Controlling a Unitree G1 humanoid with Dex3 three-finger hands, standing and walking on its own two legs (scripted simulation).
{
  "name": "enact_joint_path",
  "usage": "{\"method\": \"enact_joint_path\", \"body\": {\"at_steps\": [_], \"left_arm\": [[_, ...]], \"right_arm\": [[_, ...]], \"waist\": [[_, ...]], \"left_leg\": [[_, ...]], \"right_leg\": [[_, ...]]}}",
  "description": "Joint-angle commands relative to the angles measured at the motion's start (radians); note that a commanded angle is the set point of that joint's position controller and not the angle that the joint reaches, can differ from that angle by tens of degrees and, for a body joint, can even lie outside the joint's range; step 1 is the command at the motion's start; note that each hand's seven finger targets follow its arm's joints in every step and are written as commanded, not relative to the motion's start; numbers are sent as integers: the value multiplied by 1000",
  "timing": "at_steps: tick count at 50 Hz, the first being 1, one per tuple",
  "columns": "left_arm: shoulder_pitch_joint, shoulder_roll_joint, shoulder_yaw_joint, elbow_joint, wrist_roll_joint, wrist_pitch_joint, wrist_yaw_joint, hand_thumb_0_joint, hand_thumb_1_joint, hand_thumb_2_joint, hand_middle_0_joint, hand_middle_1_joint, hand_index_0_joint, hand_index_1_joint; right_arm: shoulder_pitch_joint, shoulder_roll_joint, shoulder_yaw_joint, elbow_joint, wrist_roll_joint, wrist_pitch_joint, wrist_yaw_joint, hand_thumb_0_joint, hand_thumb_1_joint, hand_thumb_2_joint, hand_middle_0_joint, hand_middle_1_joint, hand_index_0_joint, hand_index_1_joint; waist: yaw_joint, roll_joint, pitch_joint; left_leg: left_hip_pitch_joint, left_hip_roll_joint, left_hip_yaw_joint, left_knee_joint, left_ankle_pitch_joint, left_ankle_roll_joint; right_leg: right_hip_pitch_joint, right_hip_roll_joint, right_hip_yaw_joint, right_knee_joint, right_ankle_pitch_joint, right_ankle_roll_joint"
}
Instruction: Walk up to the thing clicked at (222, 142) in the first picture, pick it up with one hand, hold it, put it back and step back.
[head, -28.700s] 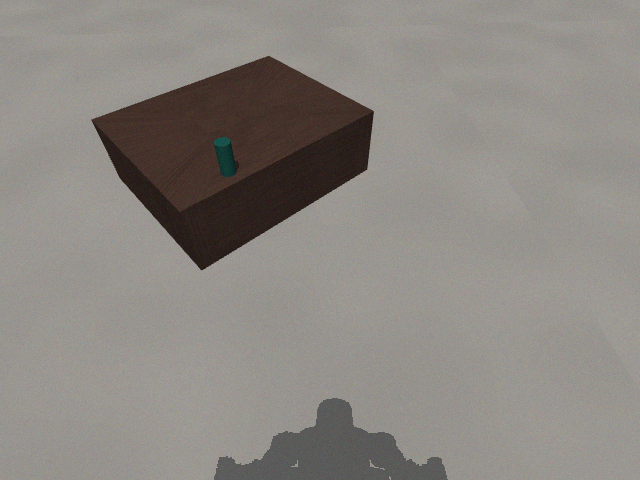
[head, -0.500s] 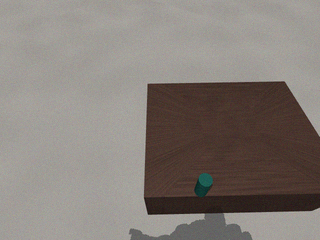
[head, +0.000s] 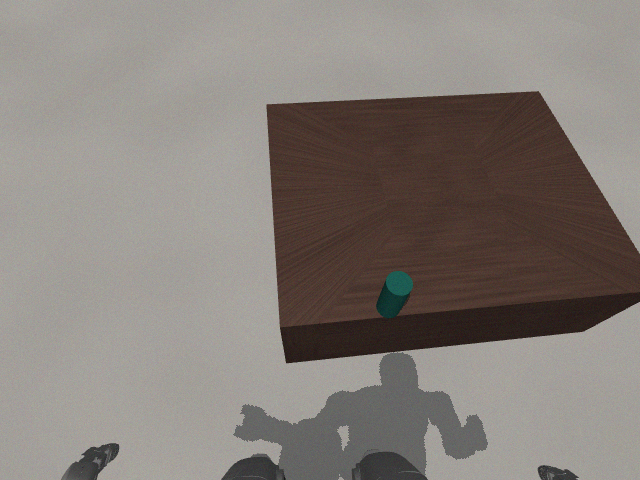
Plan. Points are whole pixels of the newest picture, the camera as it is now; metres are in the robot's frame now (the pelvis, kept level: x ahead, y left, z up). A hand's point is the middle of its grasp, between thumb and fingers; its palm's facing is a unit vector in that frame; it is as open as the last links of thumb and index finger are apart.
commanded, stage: step back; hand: right
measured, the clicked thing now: (393, 295) +0.49 -0.17 -0.36
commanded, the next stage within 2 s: none
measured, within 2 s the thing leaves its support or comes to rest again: neither
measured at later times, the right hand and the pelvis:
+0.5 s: hand out of the picture -0.02 -0.26 -0.13, palm faces -0.09 +0.90 -0.42, open 7.4 cm; pelvis -0.11 +0.01 +0.00, yaw +2 degrees
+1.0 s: hand out of the picture -0.17 -0.31 -0.15, palm faces -0.02 +0.92 -0.39, open 7.4 cm; pelvis -0.26 -0.04 +0.00, yaw -1 degrees
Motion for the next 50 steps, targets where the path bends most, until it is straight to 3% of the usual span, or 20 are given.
{"method": "enact_joint_path", "body": {"at_steps": [1, 2, 3, 4, 6, 9, 15, 18, 19, 20, 21, 25, 32, 38, 39, 40, 41, 42, 45, 50], "left_arm": [[108, 146, 50, -51, 6, -41, 8, 0, 900, 900, -200, -300, -200, -300], [116, 194, 62, -54, 16, -48, 14, 0, 900, 900, -200, -300, -200, -300], [74, 293, 86, -74, 12, -48, 12, 0, 900, 900, -200, -300, -200, -300], [54, 337, 90, -96, 8, -46, 9, 0, 900, 900, -200, -300, -200, -300], [-5, 256, 75, -131, -10, -47, 12, 0, 900, 900, -200, -300, -200, -300], [-11, 205, 65, -147, 4, -38, 19, 0, 900, 900, -200, -300, -200, -300], [41, 216, 61, -170, 9, -21, 21, 0, 900, 900, -200, -300, -200, -300], [13, 213, 49, -190, -6, -5, 9, 0, 900, 900, -200, -300, -200, -300], [42, 175, 38, -195, -8, -1, 6, 0, 900, 900, -200, -300, -200, -300], [19, 159, 38, -208, -13, -4, 12, 0, 900, 900, -200, -300, -200, -300], [-42, 200, 62, -191, 2, -3, 26, 0, 900, 900, -200, -300, -200, -300], [106, 195, 68, -128, -12, -2, 16, 0, 900, 900, -200, -300, -200, -300], [81, 180, 64, -139, 0, -8, 1, 0, 900, 900, -200, -300, -200, -300], [251, 166, 66, -46, 0, -23, -10, 0, 900, 900, -200, -300, -200, -300], [258, 185, 72, -43, 12, -26, -7, 0, 900, 900, -200, -300, -200, -300], [234, 250, 90, -60, 29, -33, -9, 0, 900, 900, -200, -300, -200, -300], [168, 369, 114, -97, 20, -25, -10, 0, 900, 900, -200, -300, -200, -300], [96, 393, 112, -133, 26, -31, -4, 0, 900, 900, -200, -300, -200, -300], [-72, 250, 77, -161, 20, -37, 11, 0, 900, 900, -200, -300, -200, -300], [42, 235, 72, -159, 24, -27, 25, 0, 900, 900, -200, -300, -200, -300]], "right_arm": [[-1, -276, -68, -77, 16, -5, -15, 0, -900, -900, 200, 300, 200, 300], [-14, -233, -51, -87, 26, -6, -13, 0, -900, -900, 200, 300, 200, 300], [-38, -197, -42, -104, 37, -4, -9, 0, -900, -900, 200, 300, 200, 300], [-65, -197, -48, -98, 31, 7, -26, 0, -900, -900, 200, 300, 200, 300], [8, -231, -54, -65, 32, 16, -27, 0, -900, -900, 200, 300, 200, 300], [41, -222, -41, -52, 33, -2, -29, 0, -900, -900, 200, 300, 200, 300], [39, -199, -38, -71, 11, -13, -21, 0, -900, -900, 200, 300, 200, 300], [110, -204, -56, -44, -5, -28, -11, 0, -900, -900, 200, 300, 200, 300], [95, -255, -71, -59, -24, -34, -10, 0, -900, -900, 200, 300, 200, 300], [38, -373, -91, -84, -23, -32, 0, 0, -900, -900, 200, 300, 200, 300], [41, -393, -100, -89, -18, -35, 0, 0, -900, -900, 200, 300, 200, 300], [-67, -274, -68, -110, -12, -42, -17, 0, -900, -900, 200, 300, 200, 300], [23, -269, -79, -124, -5, -33, -20, 0, -900, -900, 200, 300, 200, 300], [-53, -302, -78, -152, -3, 2, -8, 0, -900, -900, 200, 300, 200, 300], [-49, -273, -67, -154, 5, 7, -6, 0, -900, -900, 200, 300, 200, 300], [-23, -223, -53, -159, 12, 9, -4, 0, -900, -900, 200, 300, 200, 300], [-94, -194, -54, -179, 22, 5, -20, 0, -900, -900, 200, 300, 200, 300], [-101, -245, -73, -171, 15, 11, -27, 0, -900, -900, 200, 300, 200, 300], [43, -234, -58, -91, 33, 2, -22, 0, -900, -900, 200, 300, 200, 300], [26, -210, -44, -106, 11, -10, -18, 0, -900, -900, 200, 300, 200, 300]], "waist": [[30, 149, -325], [38, 87, -337], [38, -147, -294], [74, -272, -244], [22, -82, -223], [24, -115, -234], [51, -198, -256], [6, -127, -276], [17, 18, -276], [6, 258, -254], [-44, 222, -233], [66, 146, -209], [-18, 175, -256], [54, 208, -328], [60, 169, -295], [42, -2, -251], [93, -275, -203], [80, -266, -119], [-31, -129, -124], [56, -177, -197]], "left_leg": [[207, 170, -183, 8, 570, 126], [71, 147, -183, 42, 412, 80], [-95, -40, -109, 202, 132, 11], [-111, -109, -108, 427, -334, -10], [-119, -111, -239, 590, -280, -16], [-154, -134, -184, 532, -194, -37], [-77, -64, -76, 96, -172, -32], [133, -47, -60, -229, 140, -1], [209, 103, -273, -268, 210, 48], [167, 334, -549, -343, 337, 187], [30, 412, -630, -355, 365, 284], [122, 239, -306, -243, 507, 194], [270, 243, -266, -212, 457, 233], [87, 190, -202, -104, 323, 149], [-12, 149, -194, -64, 199, 95], [-193, 29, -187, 59, -5, 37], [-220, -134, -109, 299, -275, -21], [-168, -86, -217, 502, -299, -34], [-157, -139, -203, 567, -144, -30], [-165, -86, -123, 267, -199, -41]], "right_leg": [[147, -12, -98, -429, 299, -38], [253, -94, 31, -422, 441, -59], [247, -261, 289, -420, 617, -181], [117, -446, 470, -471, 730, -344], [92, -364, 313, -433, 720, -307], [164, -250, 151, -369, 751, -235], [251, -264, 150, -320, 707, -222], [117, -211, 122, -220, 517, -145], [-36, -132, 93, -126, 314, -93], [-168, 55, -17, 61, -94, -45], [-102, 51, 91, 272, -205, -32], [-182, 59, 132, 458, -22, -27], [-146, 16, 58, 207, -47, 33], [202, -29, -106, -395, 189, -24], [236, -44, -71, -432, 215, -41], [259, -172, 172, -482, 111, -84], [36, -413, 429, -566, 168, -254], [-155, -505, 538, -619, 152, -327], [-60, -298, 136, -444, 429, -218], [202, -310, 122, -359, 577, -219]]}}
